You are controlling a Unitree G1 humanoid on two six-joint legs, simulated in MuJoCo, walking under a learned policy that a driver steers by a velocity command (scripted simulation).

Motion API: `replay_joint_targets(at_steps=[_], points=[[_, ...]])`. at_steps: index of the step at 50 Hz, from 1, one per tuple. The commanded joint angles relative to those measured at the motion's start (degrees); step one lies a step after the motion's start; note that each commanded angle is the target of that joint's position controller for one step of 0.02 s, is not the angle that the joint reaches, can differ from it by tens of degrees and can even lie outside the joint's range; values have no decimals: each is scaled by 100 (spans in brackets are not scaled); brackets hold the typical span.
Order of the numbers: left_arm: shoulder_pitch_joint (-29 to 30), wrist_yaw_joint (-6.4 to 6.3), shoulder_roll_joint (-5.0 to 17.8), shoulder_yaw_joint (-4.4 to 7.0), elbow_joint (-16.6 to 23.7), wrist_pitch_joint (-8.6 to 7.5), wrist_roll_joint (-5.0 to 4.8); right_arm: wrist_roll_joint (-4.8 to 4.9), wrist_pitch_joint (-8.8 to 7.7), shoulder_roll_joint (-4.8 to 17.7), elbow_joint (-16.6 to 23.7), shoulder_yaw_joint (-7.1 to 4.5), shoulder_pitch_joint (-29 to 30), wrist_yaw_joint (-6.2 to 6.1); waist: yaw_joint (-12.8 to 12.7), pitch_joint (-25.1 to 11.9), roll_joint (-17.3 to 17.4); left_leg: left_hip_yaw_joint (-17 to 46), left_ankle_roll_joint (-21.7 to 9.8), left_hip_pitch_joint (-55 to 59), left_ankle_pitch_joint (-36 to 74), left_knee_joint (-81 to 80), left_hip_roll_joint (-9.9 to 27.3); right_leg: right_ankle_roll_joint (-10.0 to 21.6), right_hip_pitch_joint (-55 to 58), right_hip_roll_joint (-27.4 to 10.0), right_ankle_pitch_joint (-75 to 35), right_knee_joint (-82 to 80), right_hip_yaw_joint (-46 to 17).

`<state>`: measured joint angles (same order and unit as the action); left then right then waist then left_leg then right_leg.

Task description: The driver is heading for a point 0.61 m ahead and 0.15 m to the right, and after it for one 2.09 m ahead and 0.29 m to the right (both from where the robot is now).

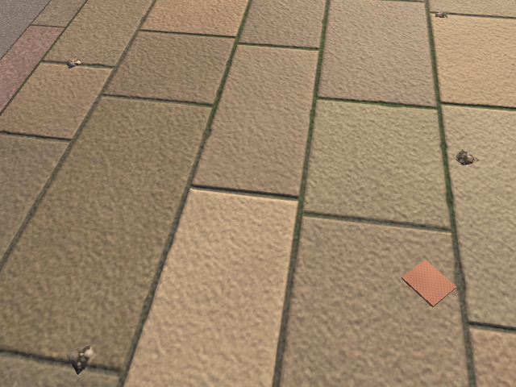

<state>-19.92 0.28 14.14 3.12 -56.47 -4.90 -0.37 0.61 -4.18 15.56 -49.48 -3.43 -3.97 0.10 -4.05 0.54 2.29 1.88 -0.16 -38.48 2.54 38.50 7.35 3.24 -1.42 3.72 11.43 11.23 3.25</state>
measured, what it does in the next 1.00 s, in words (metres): walks ahead, turning right: left foot, then right foot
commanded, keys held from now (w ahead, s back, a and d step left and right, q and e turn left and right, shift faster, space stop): w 0.16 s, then w+e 0.56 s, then e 0.28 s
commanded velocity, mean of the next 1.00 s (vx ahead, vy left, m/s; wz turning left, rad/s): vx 0.44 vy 0.00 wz -0.36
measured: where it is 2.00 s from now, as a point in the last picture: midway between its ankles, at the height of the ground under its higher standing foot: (314, 337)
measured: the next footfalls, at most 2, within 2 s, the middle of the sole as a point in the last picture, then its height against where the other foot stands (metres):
left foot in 0.18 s outside the picture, level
right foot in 0.72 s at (338, 364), level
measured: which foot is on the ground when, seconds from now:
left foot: up 0.00-0.16, down 0.18-0.70, up 0.72-1.00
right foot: down 0.00-0.20, up 0.22-0.70, down 0.72-1.00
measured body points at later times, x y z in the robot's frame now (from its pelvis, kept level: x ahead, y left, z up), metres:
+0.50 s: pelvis +0.29 +0.06 +0.00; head +0.30 +0.06 +0.45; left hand +0.44 +0.32 -0.12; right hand +0.29 -0.21 -0.14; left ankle +0.25 +0.15 -0.75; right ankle +0.42 -0.14 -0.68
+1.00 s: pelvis +0.54 -0.04 +0.00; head +0.58 -0.08 +0.44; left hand +0.74 +0.19 -0.11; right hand +0.61 -0.37 -0.11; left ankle +0.71 +0.09 -0.69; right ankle +0.52 -0.11 -0.75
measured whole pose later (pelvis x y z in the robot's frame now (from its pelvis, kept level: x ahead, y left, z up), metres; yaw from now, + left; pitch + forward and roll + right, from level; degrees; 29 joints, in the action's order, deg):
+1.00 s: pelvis +0.54 -0.04 +0.00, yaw -25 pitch +3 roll +1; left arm -13.3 -0.5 16.2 5.2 -44.8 -1.1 -0.8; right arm -0.6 -4.1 17.1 -44.2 -3.8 -1.1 -1.5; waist -2.3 4.3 1.3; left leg 5.2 3.9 -36.9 -13.5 49.7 3.7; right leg 5.2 -15.1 6.3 9.4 22.6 -4.6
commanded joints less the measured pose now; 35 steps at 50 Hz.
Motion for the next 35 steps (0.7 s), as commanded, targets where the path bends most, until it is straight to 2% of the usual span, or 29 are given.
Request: replay_joint_targets(at_steps=[1, 3, 5, 6, 7, 8, 9, 10, 11, 12, 13, 14, 15, 16, 17, 19, 22, 25, 28, 30, 31, 33, 34, 35], points=[[-178, -46, 953, 182, 142, -24, -47, 39, -85, 217, 460, 14, 716, 83, -49, 376, -524, -196, -23, 189, 399, -586, -194, 781, -200, -1513, -1263, -458, -639], [-341, -58, 973, 198, 40, 49, -56, 55, -115, 254, 583, 23, 970, 155, -86, 451, -528, -170, -114, 40, 155, -819, -241, 760, 271, -1707, -1447, -261, -678], [-338, -83, 1044, 233, -1, 112, -71, 61, -144, 356, 651, 3, 987, 218, 26, 409, -593, -167, -252, 129, -257, -976, -302, 681, 644, -1885, -1909, 23, -723], [-271, -93, 1088, 251, 7, 138, -71, 62, -154, 447, 624, -30, 820, 232, 154, 296, -660, -231, -329, 428, -477, -1024, -390, 623, 746, -1911, -2424, 239, -711], [-159, -100, 1138, 266, 34, 164, -73, 51, -161, 583, 536, -97, 454, 229, 384, 51, -753, -384, -428, 1021, -642, -1065, -567, 552, 768, -1855, -3364, 664, -636], [-57, -104, 1070, 239, 61, 199, -67, 33, -158, 785, 283, -222, -353, 202, 799, -422, -709, -537, -584, 2127, -552, -1170, -739, 419, 572, -1611, -4052, 1566, -432], [-69, -103, 869, 147, 166, 202, -11, -40, -157, 1111, 20, -350, -1411, 144, 1188, -1181, -452, 69, -881, 3945, -400, -896, -174, 248, -490, -1316, -3239, 3009, -299], [-718, -42, 177, -69, 258, 90, 29, -102, -121, 1682, -111, -492, -2071, 105, 1034, -2087, 877, 2652, -1788, 6282, -1255, -1178, 1374, -192, -2932, -314, -407, 5350, -76], [-581, -11, 392, -30, 159, -47, -74, -51, -101, 1192, -110, -342, -2105, 105, 1138, -2395, 1020, 3894, -1897, 6348, -1914, -1984, 1682, -147, -3678, -135, 2174, 6220, -957], [-27, -1, 924, 131, 315, -116, -261, -22, -118, 908, -56, -243, -1614, 84, 1093, -1395, 691, 2991, -1538, 5546, -2124, -2113, 1486, -39, -4172, -479, 1914, 6539, -1073], [303, -28, 939, 144, 393, -125, -294, -39, -136, 710, 42, -182, -1147, 67, 918, -832, 392, 2177, -1303, 4656, -1927, -2290, 1267, 1, -4107, -813, 1354, 6323, -912], [447, -73, 860, 172, 402, -80, -233, -66, -167, 489, 54, -119, -800, 85, 746, -391, 203, 1588, -1158, 3864, -1650, -2554, 1035, -17, -3890, -999, 958, 5940, -844], [336, -108, 768, 215, 347, 22, -182, -120, -211, 319, 49, -69, -584, 99, 537, -170, 290, 1071, -978, 3336, -1423, -2782, 798, -7, -3529, -1157, 633, 5661, -898], [140, -105, 574, 197, 307, 113, -176, -161, -229, 342, 9, -82, -501, 107, 397, -134, 474, 827, -991, 2974, -1272, -2947, 782, -40, -3213, -1213, 474, 5566, -910], [68, -100, 424, 179, 284, 184, -170, -159, -256, 344, -26, -93, -502, 110, 345, -63, 395, 564, -1025, 2791, -991, -3059, 746, -74, -3141, -1244, 387, 5496, -903], [259, -112, 417, 210, 393, 266, -164, -192, -291, 476, -114, -136, -581, 64, 294, 79, 239, 118, -1041, 2730, -589, -3198, 704, -129, -3421, -1238, -49, 5253, -954], [669, -60, 408, 232, 575, 247, -96, -198, -282, 573, -197, -163, -739, -39, 364, 192, 114, -439, -976, 2975, -93, -3243, 631, -193, -3789, -1164, -999, 4334, -984], [1249, 60, 294, 168, 788, 204, -63, -155, -247, 685, -217, -177, -849, -119, 537, 323, 18, -930, -861, 3082, 9, -3329, 551, -182, -3601, -1075, -1678, 3332, -559], [1824, 165, 217, 102, 1077, 206, -57, -85, -151, 789, -345, -218, -1238, -162, 759, 520, -109, -1131, -852, 3747, 271, -3188, 751, -95, -3860, -1021, -1615, 2782, -337], [2056, 243, 235, 90, 1278, 215, -67, -36, -49, 843, -400, -250, -1401, -166, 796, 571, -91, -1224, -823, 4290, 742, -2905, 911, 2, -4054, -951, -1214, 2583, -192], [2087, 283, 271, 101, 1366, 221, -75, -12, 2, 887, -395, -269, -1393, -171, 744, 545, -44, -1290, -782, 4469, 1244, -2698, 969, 76, -3994, -876, -943, 2515, -88], [1856, 334, 464, 188, 1455, 243, -84, 27, 89, 1057, -313, -323, -1244, -207, 490, 237, 182, -1449, -659, 4647, 3169, -1984, 987, 280, -3349, -529, -342, 2519, 264], [1446, 338, 629, 276, 1412, 257, -102, 36, 139, 1132, -272, -344, -1171, -228, 227, -34, 294, -1505, -592, 4622, 4001, -1311, 954, 410, -2763, -302, -55, 2556, 411], [676, 311, 889, 423, 1253, 259, -127, 52, 180, 1168, -224, -343, -1048, -239, -221, -441, 265, -1602, -452, 4325, 4162, -258, 797, 597, -1691, -65, -209, 2265, 460]])
Velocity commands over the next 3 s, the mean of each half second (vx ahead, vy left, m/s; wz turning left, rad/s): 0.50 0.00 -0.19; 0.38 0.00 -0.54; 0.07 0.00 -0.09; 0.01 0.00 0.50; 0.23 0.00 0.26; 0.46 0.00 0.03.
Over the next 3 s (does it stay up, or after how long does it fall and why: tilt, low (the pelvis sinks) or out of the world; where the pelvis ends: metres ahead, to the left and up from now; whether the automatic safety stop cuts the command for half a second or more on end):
stays up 0.99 -0.01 -0.01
